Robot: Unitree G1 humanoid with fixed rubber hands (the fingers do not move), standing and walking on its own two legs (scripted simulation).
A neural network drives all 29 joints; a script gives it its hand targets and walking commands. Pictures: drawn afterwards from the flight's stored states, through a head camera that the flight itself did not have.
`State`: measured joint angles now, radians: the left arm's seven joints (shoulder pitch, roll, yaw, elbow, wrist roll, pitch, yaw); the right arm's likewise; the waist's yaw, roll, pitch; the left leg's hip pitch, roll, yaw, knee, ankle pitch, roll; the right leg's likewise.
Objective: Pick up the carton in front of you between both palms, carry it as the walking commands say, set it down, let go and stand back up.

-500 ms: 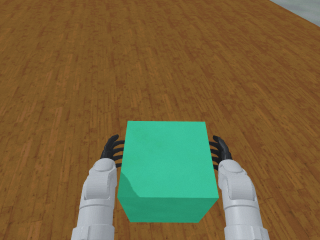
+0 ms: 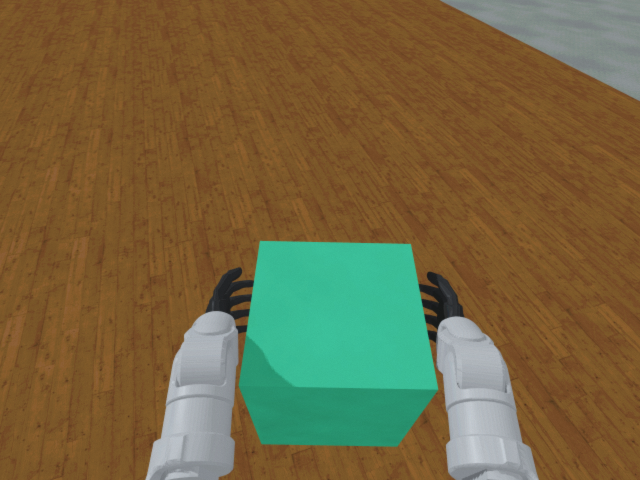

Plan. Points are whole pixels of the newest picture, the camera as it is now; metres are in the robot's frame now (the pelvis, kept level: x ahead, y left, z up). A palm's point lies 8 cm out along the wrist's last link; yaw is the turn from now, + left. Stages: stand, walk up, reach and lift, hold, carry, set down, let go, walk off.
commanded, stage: hold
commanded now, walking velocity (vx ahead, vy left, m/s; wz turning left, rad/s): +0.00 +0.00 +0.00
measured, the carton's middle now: (332, 349) +0.30 +0.00 -0.04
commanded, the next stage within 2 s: set down in 0.32 s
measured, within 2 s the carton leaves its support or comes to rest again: neither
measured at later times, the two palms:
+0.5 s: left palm (221, 305) +0.32 +0.16 +0.04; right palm (442, 313) +0.31 -0.14 +0.05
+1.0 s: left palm (239, 350) +0.36 +0.16 -0.16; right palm (404, 349) +0.37 -0.14 -0.15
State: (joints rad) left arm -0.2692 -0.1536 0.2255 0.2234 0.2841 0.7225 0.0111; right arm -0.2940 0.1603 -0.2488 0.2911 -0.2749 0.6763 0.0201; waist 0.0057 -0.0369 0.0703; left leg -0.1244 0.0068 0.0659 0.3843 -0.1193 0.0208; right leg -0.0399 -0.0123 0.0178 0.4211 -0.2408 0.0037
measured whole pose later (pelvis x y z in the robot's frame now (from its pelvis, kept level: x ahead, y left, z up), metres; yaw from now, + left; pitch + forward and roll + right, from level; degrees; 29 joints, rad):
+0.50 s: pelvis +0.01 +0.01 +0.00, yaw -1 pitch -8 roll +0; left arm -0.37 -0.18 0.33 0.33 0.34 0.69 -0.02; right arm -0.38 0.19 -0.35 0.37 -0.34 0.65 0.04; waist 0.01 -0.04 0.07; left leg -0.12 -0.01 0.09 0.39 -0.14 0.03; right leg -0.05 -0.02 0.05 0.43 -0.26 0.01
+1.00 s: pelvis -0.02 -0.02 -0.08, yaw -1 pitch +26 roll -1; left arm -0.59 -0.08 0.41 0.48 0.24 0.18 -0.03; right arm -0.60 0.17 -0.37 0.51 -0.23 0.15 -0.06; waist 0.05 -0.04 0.05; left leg -1.13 0.03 -0.05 0.92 -0.25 -0.03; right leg -1.05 0.05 0.01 0.97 -0.38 -0.01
